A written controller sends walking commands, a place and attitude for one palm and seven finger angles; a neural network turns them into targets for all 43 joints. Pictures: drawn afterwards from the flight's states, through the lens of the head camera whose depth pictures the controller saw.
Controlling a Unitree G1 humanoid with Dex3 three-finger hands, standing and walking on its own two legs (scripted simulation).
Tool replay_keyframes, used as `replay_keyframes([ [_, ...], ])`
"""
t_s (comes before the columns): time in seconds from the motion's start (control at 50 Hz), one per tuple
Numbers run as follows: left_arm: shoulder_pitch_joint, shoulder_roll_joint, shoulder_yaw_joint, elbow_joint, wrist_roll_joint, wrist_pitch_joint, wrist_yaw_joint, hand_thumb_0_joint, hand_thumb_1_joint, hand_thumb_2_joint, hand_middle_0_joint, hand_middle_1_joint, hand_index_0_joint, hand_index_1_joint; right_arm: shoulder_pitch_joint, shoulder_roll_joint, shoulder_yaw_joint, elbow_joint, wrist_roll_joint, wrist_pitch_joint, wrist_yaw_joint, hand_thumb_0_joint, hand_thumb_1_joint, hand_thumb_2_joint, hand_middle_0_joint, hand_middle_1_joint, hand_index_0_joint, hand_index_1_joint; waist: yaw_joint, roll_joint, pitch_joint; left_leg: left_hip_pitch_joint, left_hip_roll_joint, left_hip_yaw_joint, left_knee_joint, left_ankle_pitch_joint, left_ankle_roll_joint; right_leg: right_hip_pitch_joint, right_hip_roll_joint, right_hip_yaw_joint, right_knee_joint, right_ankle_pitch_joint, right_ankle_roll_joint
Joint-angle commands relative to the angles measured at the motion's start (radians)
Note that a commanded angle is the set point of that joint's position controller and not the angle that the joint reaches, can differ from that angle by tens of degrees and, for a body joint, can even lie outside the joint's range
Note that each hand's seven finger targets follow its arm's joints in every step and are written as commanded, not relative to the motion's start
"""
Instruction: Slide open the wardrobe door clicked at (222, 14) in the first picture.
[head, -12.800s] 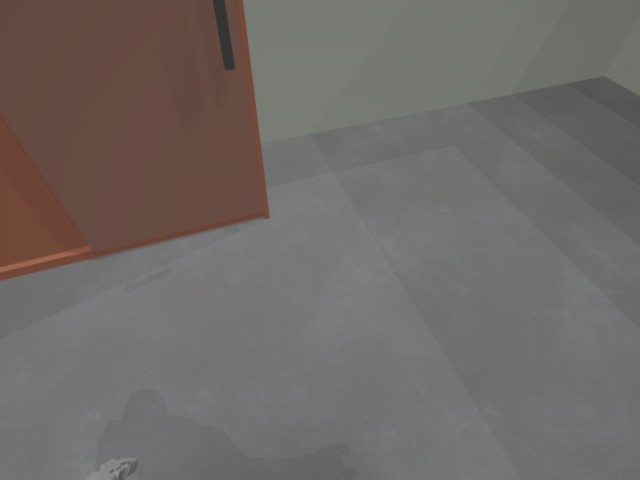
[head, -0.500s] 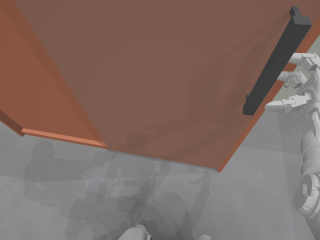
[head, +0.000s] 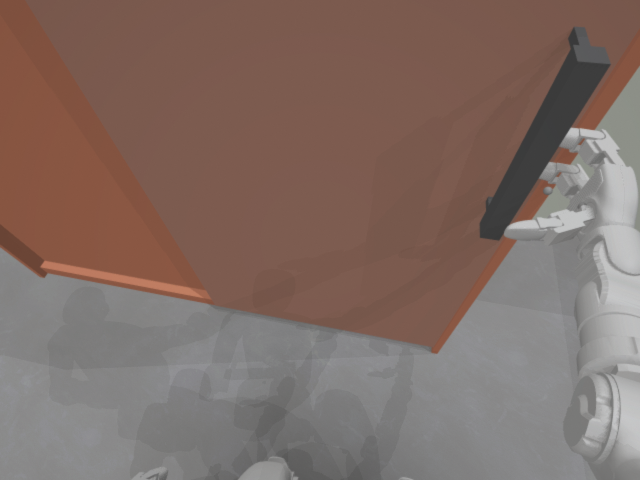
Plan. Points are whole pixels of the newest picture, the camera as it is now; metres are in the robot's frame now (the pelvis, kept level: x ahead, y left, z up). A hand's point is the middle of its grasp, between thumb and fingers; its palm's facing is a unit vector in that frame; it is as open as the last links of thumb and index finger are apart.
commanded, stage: slide the fingers in behind the handle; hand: right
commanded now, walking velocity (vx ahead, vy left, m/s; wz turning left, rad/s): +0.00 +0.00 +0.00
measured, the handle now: (526, 151) +0.51 -0.18 +0.12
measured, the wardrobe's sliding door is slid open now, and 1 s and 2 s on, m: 0.00 0.00 0.00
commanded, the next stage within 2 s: grip the handle and tug to test in 1.26 s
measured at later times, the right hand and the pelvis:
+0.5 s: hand (529, 187) +0.47 -0.18 +0.11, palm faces +0.06 +1.00 +0.02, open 14.0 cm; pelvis +0.01 +0.01 +0.00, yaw -1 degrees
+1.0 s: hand (508, 184) +0.47 -0.16 +0.11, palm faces +0.07 +1.00 +0.00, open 14.0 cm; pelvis +0.00 +0.01 +0.00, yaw +0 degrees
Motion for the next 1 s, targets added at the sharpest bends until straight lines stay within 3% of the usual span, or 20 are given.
replay_keyframes([
  [0.0,0.094,0.167,0.073,-0.078,0.002,-0.029,0.010,0.000,0.900,0.900,-0.200,-0.300,-0.200,-0.300,-0.462,-0.190,0.015,-0.301,0.018,-0.076,-0.016,0.000,0.500,-0.300,0.300,1.200,0.300,1.200,0.006,-0.125,-0.426,0.119,-0.057,0.004,-0.057,0.342,0.030,0.346,0.026,0.064,-0.086,0.424,-0.007],
  [0.02,0.091,0.164,0.072,-0.075,0.002,-0.031,0.007,0.000,0.900,0.900,-0.200,-0.300,-0.200,-0.300,-0.462,-0.159,0.039,-0.309,0.021,-0.073,-0.017,0.000,0.500,-0.300,0.300,1.200,0.300,1.200,0.010,-0.128,-0.418,0.115,-0.058,0.005,-0.057,0.349,0.030,0.351,0.026,0.064,-0.084,0.437,-0.005],
  [0.1,0.088,0.168,0.071,-0.069,0.002,-0.026,0.008,0.000,0.900,0.900,-0.200,-0.300,-0.200,-0.300,-0.435,-0.174,0.009,-0.251,0.026,-0.054,-0.025,0.000,0.500,-0.300,0.300,1.200,0.300,1.200,0.003,-0.043,-0.371,0.159,-0.055,0.004,-0.064,0.367,0.028,0.280,0.033,0.056,-0.094,0.394,-0.012],
  [0.22,0.077,0.160,0.071,-0.079,0.003,-0.019,0.006,0.000,0.900,0.900,-0.200,-0.300,-0.200,-0.300,-0.427,-0.149,0.034,-0.247,0.013,-0.046,-0.028,0.000,0.500,-0.300,0.300,1.200,0.300,1.200,0.006,-0.049,-0.360,0.170,-0.050,-0.005,-0.070,0.371,0.026,0.260,0.040,0.041,-0.092,0.360,-0.017],
  [0.28,0.082,0.164,0.069,-0.073,0.005,-0.016,0.010,0.000,0.900,0.900,-0.200,-0.300,-0.200,-0.300,-0.456,-0.175,0.022,-0.239,0.014,-0.049,-0.023,0.000,0.500,-0.300,0.300,1.200,0.300,1.200,0.011,-0.038,-0.355,0.184,-0.047,-0.009,-0.070,0.372,0.027,0.239,0.043,0.042,-0.091,0.343,-0.021],
  [0.32,0.078,0.160,0.073,-0.079,0.003,-0.016,0.009,0.000,0.900,0.900,-0.200,-0.300,-0.200,-0.300,-0.417,-0.162,0.022,-0.245,0.017,-0.050,-0.016,0.000,0.500,-0.300,0.300,1.200,0.300,1.200,-0.002,-0.055,-0.394,0.196,-0.047,-0.010,-0.066,0.392,0.028,0.260,0.043,0.038,-0.089,0.368,-0.019],
  [0.36,0.071,0.155,0.070,-0.080,0.002,-0.016,0.006,0.000,0.900,0.900,-0.200,-0.300,-0.200,-0.300,-0.450,-0.110,0.071,-0.266,0.022,-0.051,-0.011,0.000,0.500,-0.300,0.300,1.200,0.300,1.200,0.012,-0.072,-0.378,0.172,-0.048,-0.004,-0.069,0.379,0.028,0.273,0.042,0.042,-0.090,0.363,-0.017],
  [0.4,0.080,0.164,0.076,-0.075,0.003,-0.015,0.007,0.000,0.900,0.900,-0.200,-0.300,-0.200,-0.300,-0.441,-0.171,0.010,-0.274,0.031,-0.055,-0.022,0.000,0.500,-0.300,0.300,1.200,0.300,1.200,-0.002,-0.046,-0.405,0.205,-0.049,-0.011,-0.068,0.400,0.026,0.263,0.043,0.041,-0.087,0.370,-0.020],
  [0.44,0.067,0.155,0.071,-0.079,0.001,-0.016,0.007,0.000,0.900,0.900,-0.200,-0.300,-0.200,-0.300,-0.426,-0.132,0.035,-0.270,0.036,-0.051,-0.025,0.000,0.500,-0.300,0.300,1.200,0.300,1.200,0.002,-0.031,-0.385,0.216,-0.049,-0.012,-0.075,0.399,0.024,0.246,0.047,0.032,-0.092,0.348,-0.021],
  [0.46,0.071,0.158,0.072,-0.077,0.002,-0.016,0.007,0.000,0.900,0.900,-0.200,-0.300,-0.200,-0.300,-0.421,-0.157,0.018,-0.263,0.031,-0.052,-0.029,0.000,0.500,-0.300,0.300,1.200,0.300,1.200,-0.004,-0.024,-0.377,0.224,-0.048,-0.013,-0.074,0.394,0.024,0.228,0.047,0.033,-0.095,0.337,-0.021],
  [0.5,0.067,0.159,0.070,-0.081,0.004,-0.015,0.008,0.000,0.900,0.900,-0.200,-0.300,-0.200,-0.300,-0.435,-0.196,-0.003,-0.293,0.017,-0.062,-0.044,0.000,0.500,-0.300,0.300,1.200,0.300,1.200,-0.011,-0.064,-0.392,0.229,-0.045,-0.020,-0.069,0.398,0.025,0.233,0.049,0.032,-0.095,0.342,-0.022],
  [0.54,0.065,0.152,0.070,-0.085,0.004,-0.014,0.005,0.000,0.900,0.900,-0.200,-0.300,-0.200,-0.300,-0.408,-0.170,0.012,-0.303,0.012,-0.066,-0.052,0.000,0.500,-0.300,0.300,1.200,0.300,1.200,-0.015,-0.071,-0.394,0.235,-0.047,-0.017,-0.067,0.414,0.027,0.243,0.048,0.030,-0.097,0.364,-0.020],
  [0.58,0.069,0.153,0.073,-0.085,0.006,-0.017,0.003,0.000,0.900,0.900,-0.200,-0.300,-0.200,-0.300,-0.395,-0.162,0.010,-0.310,0.018,-0.070,-0.057,0.000,0.500,-0.300,0.300,1.200,0.300,1.200,-0.012,-0.021,-0.397,0.249,-0.049,-0.015,-0.070,0.424,0.025,0.241,0.047,0.030,-0.095,0.367,-0.024],
  [0.66,0.061,0.153,0.073,-0.080,0.000,-0.017,0.005,0.000,0.900,0.900,-0.200,-0.300,-0.200,-0.300,-0.410,-0.136,0.038,-0.303,0.019,-0.059,-0.055,0.000,0.500,-0.300,0.300,1.200,0.300,1.200,-0.001,-0.050,-0.364,0.230,-0.048,-0.020,-0.084,0.395,0.023,0.236,0.047,0.023,-0.107,0.323,-0.021],
  [0.68,0.066,0.155,0.073,-0.079,0.002,-0.017,0.006,0.000,0.900,0.900,-0.200,-0.300,-0.200,-0.300,-0.402,-0.144,0.028,-0.294,0.017,-0.059,-0.061,0.000,0.500,-0.300,0.300,1.200,0.300,1.200,-0.003,-0.017,-0.358,0.234,-0.049,-0.016,-0.084,0.384,0.025,0.226,0.047,0.028,-0.106,0.318,-0.023],
  [0.72,0.060,0.150,0.076,-0.078,0.001,-0.021,0.004,0.000,0.900,0.900,-0.200,-0.300,-0.200,-0.300,-0.409,-0.121,0.040,-0.318,0.016,-0.063,-0.070,0.000,0.500,-0.300,0.300,1.200,0.300,1.200,-0.010,-0.069,-0.389,0.231,-0.047,-0.018,-0.082,0.389,0.026,0.258,0.048,0.027,-0.109,0.332,-0.019],
  [0.76,0.061,0.149,0.074,-0.077,0.002,-0.024,0.000,0.000,0.900,0.900,-0.200,-0.300,-0.200,-0.300,-0.380,-0.095,0.050,-0.298,0.019,-0.059,-0.077,0.000,0.500,-0.300,0.300,1.200,0.300,1.200,-0.011,-0.035,-0.369,0.228,-0.050,-0.011,-0.083,0.391,0.027,0.252,0.047,0.028,-0.111,0.338,-0.018],
  [0.78,0.068,0.154,0.074,-0.072,0.004,-0.022,0.001,0.000,0.900,0.900,-0.200,-0.300,-0.200,-0.300,-0.376,-0.116,0.037,-0.277,0.015,-0.059,-0.083,0.000,0.500,-0.300,0.300,1.200,0.300,1.200,-0.007,0.008,-0.353,0.235,-0.050,-0.011,-0.086,0.383,0.026,0.231,0.046,0.033,-0.111,0.326,-0.021],
  [0.84,0.064,0.152,0.072,-0.071,0.004,-0.020,0.000,0.000,0.900,0.900,-0.200,-0.300,-0.200,-0.300,-0.418,-0.108,0.050,-0.251,0.001,-0.053,-0.092,0.000,0.500,-0.300,0.300,1.200,0.300,1.200,-0.002,-0.019,-0.324,0.214,-0.045,-0.014,-0.089,0.357,0.023,0.211,0.050,0.027,-0.118,0.288,-0.020],
  [0.98,0.071,0.153,0.073,-0.070,0.010,-0.024,0.002,0.000,0.900,0.900,-0.200,-0.300,-0.200,-0.300,-0.422,-0.159,0.005,-0.250,-0.007,-0.094,-0.101,0.000,0.500,-0.300,0.300,1.200,0.300,1.200,-0.014,-0.003,-0.387,0.254,-0.045,-0.024,-0.078,0.379,0.025,0.217,0.051,0.026,-0.108,0.304,-0.023],
])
